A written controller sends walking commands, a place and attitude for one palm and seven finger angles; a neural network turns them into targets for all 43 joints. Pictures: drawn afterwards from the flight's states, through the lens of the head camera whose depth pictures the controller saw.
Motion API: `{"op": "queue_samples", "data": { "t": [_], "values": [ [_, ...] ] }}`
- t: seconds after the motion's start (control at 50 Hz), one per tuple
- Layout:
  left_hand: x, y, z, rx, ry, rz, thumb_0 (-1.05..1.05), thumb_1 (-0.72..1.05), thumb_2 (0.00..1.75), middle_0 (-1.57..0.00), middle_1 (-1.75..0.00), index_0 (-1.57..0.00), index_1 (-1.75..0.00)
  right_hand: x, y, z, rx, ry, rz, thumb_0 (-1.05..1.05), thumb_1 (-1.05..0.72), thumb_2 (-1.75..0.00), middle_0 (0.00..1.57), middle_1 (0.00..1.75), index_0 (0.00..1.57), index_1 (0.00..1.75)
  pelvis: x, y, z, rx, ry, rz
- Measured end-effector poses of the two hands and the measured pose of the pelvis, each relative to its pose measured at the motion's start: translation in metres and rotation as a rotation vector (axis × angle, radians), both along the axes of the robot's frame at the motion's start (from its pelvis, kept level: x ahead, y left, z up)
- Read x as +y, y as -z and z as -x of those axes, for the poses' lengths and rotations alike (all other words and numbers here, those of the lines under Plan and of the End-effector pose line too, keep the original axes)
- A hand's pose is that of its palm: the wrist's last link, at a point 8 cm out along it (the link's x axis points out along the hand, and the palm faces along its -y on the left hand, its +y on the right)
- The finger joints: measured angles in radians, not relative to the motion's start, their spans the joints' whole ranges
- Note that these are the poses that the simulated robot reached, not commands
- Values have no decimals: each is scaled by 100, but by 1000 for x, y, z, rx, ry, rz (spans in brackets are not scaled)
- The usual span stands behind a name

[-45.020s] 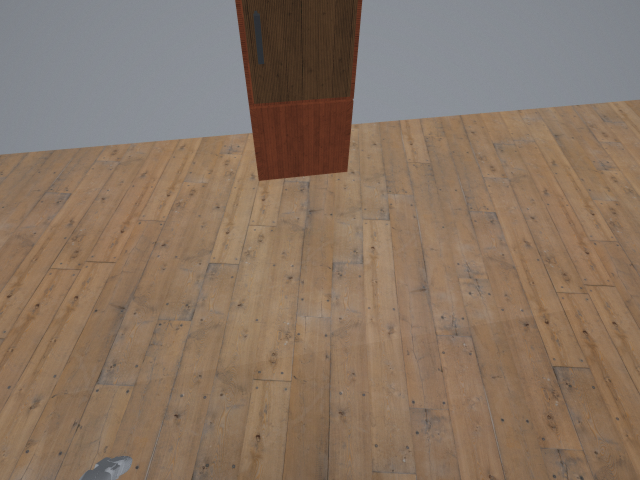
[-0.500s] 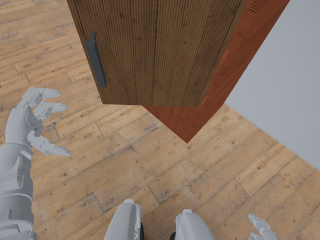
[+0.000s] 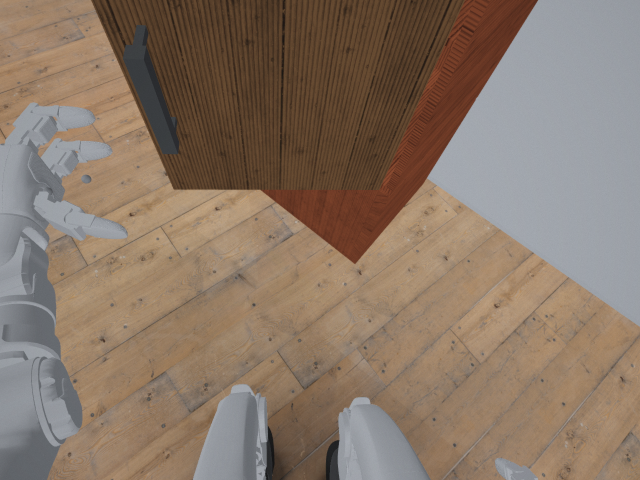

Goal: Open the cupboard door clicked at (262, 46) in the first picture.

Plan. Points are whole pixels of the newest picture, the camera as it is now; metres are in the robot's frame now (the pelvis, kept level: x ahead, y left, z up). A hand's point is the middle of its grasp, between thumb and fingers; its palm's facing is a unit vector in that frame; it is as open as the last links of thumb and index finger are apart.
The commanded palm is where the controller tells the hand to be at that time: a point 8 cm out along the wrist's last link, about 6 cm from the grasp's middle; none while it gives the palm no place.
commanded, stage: move the hooked fingers beside the handle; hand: left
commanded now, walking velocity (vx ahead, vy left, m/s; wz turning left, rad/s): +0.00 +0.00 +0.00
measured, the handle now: (157, 95) +0.58 +0.21 +0.04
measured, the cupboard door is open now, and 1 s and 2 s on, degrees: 43 43 43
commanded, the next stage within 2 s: slide the fingers in behind the handle in 1.36 s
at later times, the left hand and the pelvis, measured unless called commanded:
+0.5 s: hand (100, 124) +0.52 +0.27 +0.05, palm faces +0.07 -1.00 -0.04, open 13.9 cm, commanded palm +0.51 +0.30 +0.04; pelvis +0.00 -0.01 -0.01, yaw -2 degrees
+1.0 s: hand (93, 124) +0.52 +0.28 +0.05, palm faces +0.06 -1.00 -0.03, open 14.0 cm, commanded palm +0.52 +0.29 +0.04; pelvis +0.00 +0.01 -0.01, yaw -2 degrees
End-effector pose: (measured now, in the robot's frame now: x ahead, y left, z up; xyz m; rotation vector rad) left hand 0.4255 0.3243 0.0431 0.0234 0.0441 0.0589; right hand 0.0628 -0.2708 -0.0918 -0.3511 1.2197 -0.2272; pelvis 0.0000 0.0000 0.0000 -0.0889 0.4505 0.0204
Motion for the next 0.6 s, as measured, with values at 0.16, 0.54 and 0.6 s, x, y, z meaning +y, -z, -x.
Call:
{"op": "queue_samples", "data": {
  "t": [0.16, 0.54, 0.6],
  "values": [
    [-7, -6, -27, -33, 7, -12, -2, -50, 30, -30, -120, -30, -120, -4, 5, 19, 74, 36, 8, 1, -91, -90, 20, 30, 21, 30, -2, 5, 0, 25, 6, 5],
    [-2, -9, -73, -8, -10, -9, -1, -50, 30, -31, -120, -30, -120, -5, 8, 56, 181, 91, 12, 0, -91, -90, 20, 30, 21, 30, -6, 15, 1, 67, 20, 19],
    [1, -6, -76, 0, -7, -1, -1, -50, 30, -31, -120, -30, -120, -4, 8, 60, 196, 92, 16, 0, -91, -90, 20, 30, 21, 30, -5, 16, 2, 75, 21, 24]
  ]
}}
